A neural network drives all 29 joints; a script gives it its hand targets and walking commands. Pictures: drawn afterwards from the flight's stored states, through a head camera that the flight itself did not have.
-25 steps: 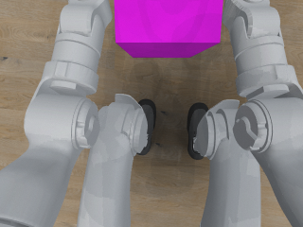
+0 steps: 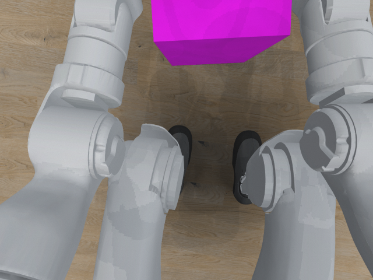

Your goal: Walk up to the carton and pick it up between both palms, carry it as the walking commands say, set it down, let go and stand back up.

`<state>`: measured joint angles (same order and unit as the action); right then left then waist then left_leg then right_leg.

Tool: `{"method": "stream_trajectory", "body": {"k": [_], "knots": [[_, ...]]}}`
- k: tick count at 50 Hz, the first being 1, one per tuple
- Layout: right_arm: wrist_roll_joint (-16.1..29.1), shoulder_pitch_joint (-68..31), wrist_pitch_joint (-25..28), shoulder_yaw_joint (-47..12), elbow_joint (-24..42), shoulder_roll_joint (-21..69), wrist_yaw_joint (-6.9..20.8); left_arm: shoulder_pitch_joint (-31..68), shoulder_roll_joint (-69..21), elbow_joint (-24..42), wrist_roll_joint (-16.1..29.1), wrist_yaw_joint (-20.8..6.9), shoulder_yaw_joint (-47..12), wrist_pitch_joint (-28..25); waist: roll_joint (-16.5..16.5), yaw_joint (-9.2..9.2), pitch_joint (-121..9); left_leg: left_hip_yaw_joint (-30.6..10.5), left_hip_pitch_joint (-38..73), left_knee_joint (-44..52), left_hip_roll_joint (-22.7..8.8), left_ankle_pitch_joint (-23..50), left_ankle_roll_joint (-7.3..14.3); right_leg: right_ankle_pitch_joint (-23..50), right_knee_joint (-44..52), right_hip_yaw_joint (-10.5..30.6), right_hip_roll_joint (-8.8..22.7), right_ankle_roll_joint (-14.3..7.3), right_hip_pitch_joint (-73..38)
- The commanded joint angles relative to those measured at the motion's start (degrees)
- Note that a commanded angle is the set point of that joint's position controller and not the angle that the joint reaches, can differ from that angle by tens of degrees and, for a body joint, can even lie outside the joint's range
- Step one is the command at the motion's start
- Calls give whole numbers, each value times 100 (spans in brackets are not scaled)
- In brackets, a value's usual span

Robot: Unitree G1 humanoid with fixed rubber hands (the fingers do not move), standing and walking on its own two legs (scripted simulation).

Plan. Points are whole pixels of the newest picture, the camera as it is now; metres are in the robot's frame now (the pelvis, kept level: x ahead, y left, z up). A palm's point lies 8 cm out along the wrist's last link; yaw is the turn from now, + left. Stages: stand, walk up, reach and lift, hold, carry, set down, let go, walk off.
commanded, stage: set down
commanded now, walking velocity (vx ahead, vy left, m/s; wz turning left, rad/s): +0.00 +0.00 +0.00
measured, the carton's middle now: out of the picture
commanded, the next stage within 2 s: none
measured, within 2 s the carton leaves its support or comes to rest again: rests again in 0.92 s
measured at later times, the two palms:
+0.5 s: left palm out of the picture +0.55 +0.13 -0.16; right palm out of the picture +0.56 -0.12 -0.17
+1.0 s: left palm out of the picture +0.55 +0.14 -0.16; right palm out of the picture +0.56 -0.12 -0.17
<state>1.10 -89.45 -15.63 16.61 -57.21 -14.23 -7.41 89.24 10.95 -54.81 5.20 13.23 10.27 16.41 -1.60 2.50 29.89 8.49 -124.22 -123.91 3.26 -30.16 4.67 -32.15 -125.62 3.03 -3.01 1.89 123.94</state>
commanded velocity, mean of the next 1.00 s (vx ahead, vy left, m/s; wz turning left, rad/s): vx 0.00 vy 0.00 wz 0.00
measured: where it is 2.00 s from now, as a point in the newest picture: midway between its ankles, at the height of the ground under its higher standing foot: (209, 176)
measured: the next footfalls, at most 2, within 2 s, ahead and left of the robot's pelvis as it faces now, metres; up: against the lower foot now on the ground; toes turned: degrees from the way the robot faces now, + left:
none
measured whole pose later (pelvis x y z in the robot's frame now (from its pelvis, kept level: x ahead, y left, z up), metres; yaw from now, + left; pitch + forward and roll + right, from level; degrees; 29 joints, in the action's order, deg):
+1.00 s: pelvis +0.01 -0.01 -0.01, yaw +0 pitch +36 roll +2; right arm -1.2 -84.6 -11.3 19.3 -60.6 -11.5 -3.8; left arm 81.3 10.5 -56.1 -1.4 3.6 16.1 11.8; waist -0.3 2.2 19.7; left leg 8.5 -129.6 -124.6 3.0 -31.6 4.7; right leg -32.9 -126.6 3.0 -3.4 1.8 130.1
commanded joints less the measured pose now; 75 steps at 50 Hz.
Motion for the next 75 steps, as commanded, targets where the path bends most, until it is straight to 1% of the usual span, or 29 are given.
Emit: {"method": "stream_trajectory", "body": {"k": [1, 6, 15, 19, 23, 28, 31, 39, 46, 53, 57, 60, 63, 66, 67, 68, 69, 71, 73, 75], "knots": [[-10, -3150, 322, -1833, 813, 5832, 1687, 3361, -6304, 898, 492, -2247, -2068, -271, 61, -862, -9044, -1166, 4318, 791, 476, 1969, -472, 1263, 649, -799, -378, -425, -2369], [-87, -2951, 328, -1734, 560, 5923, 1715, 3101, -6224, 634, 334, -2362, -1900, -296, -55, -810, -8403, -1100, 3724, 796, 481, 1655, -430, 1155, 673, -744, -382, -420, -2316], [-184, -2787, 380, -1566, 395, 5947, 1686, 2713, -5976, 265, 106, -2526, -1518, -346, -259, -678, -7472, -1053, 2826, 781, 477, 1336, -374, 1091, 684, -642, -387, -391, -2263], [-303, -2616, 402, -1454, 237, 5924, 1640, 2468, -5801, 35, -44, -2566, -1236, -380, -448, -614, -6939, -1055, 2350, 787, 479, 1233, -346, 1094, 710, -579, -387, -361, -2153], [-468, -2391, 404, -1352, 65, 5870, 1594, 2298, -5576, -133, -225, -2608, -1034, -399, -606, -590, -6606, -1056, 1981, 781, 487, 1050, -310, 1040, 736, -518, -383, -337, -2077], [-566, -2237, 414, -1257, -35, 5776, 1556, 2171, -5369, -211, -361, -2637, -926, -425, -618, -531, -6443, -1054, 1807, 786, 483, 910, -292, 972, 713, -491, -386, -338, -2025], [-620, -2170, 418, -1185, -83, 5691, 1541, 2127, -5246, -255, -417, -2640, -862, -433, -650, -529, -6322, -1064, 1748, 794, 479, 810, -282, 892, 714, -493, -384, -332, -1965], [-678, -2002, 457, -1061, -204, 5421, 1536, 2005, -5033, -366, -529, -2600, -755, -456, -603, -522, -6008, -1123, 1797, 832, 461, 679, -289, 726, 679, -508, -364, -327, -1749], [-695, -1892, 512, -1001, -282, 5135, 1533, 1882, -4842, -436, -609, -2523, -675, -474, -527, -531, -5759, -1179, 1934, 828, 447, 615, -306, 613, 634, -517, -340, -323, -1605], [-715, -1841, 585, -904, -282, 4727, 1464, 1782, -4491, -482, -670, -2399, -533, -522, -510, -531, -5655, -1218, 2096, 798, 436, 619, -331, 564, 601, -531, -323, -288, -1576], [-746, -1786, 645, -811, -276, 4308, 1358, 1689, -4082, -503, -733, -2287, -395, -568, -516, -498, -5638, -1221, 2152, 781, 422, 618, -341, 559, 605, -516, -304, -253, -1627], [-782, -1672, 719, -682, -330, 3715, 1205, 1543, -3539, -557, -798, -2131, -232, -630, -528, -461, -5671, -1222, 2248, 781, 405, 623, -366, 561, 604, -516, -274, -213, -1704], [-811, -1500, 842, -501, -421, 2751, 954, 1384, -2653, -569, -849, -1877, -28, -737, -530, -436, -5759, -1223, 2426, 800, 375, 659, -410, 595, 620, -516, -221, -161, -1835], [-761, -1292, 1035, -321, -397, 1373, 574, 1199, -1314, -452, -817, -1477, 200, -895, -515, -439, -6079, -1251, 2759, 846, 320, 781, -476, 730, 630, -533, -153, -105, -2066], [-700, -1234, 1111, -308, -322, 898, 425, 1191, -824, -356, -749, -1313, 217, -952, -503, -431, -6307, -1242, 2928, 849, 302, 897, -507, 822, 640, -532, -131, -96, -2195], [-616, -1193, 1189, -322, -210, 424, 267, 1191, -338, -246, -636, -1135, 184, -1015, -489, -461, -6613, -1252, 3135, 849, 274, 1042, -536, 953, 630, -544, -109, -80, -2325], [-472, -1216, 1268, -391, -85, 7, 108, 1209, 100, -127, -483, -951, 112, -1090, -460, -466, -6985, -1251, 3363, 830, 246, 1275, -555, 1140, 610, -551, -94, -63, -2457], [-139, -1241, 1365, -536, -33, -540, -146, 1259, 721, -73, -162, -656, -84, -1212, -326, -502, -7649, -1268, 3827, 790, 187, 1714, -578, 1497, 562, -555, -77, -29, -2622], [194, -1229, 1392, -666, -245, -697, -251, 1265, 927, -238, 117, -522, -270, -1276, -247, -516, -8032, -1294, 4106, 802, 130, 1893, -556, 1587, 547, -565, -71, -35, -2635], [530, -1242, 1384, -836, -379, -698, -257, 1231, 1033, -360, 349, -484, -452, -1295, -214, -453, -8366, -1308, 4322, 818, 68, 1964, -514, 1582, 543, -571, -62, -45, -2633]]}}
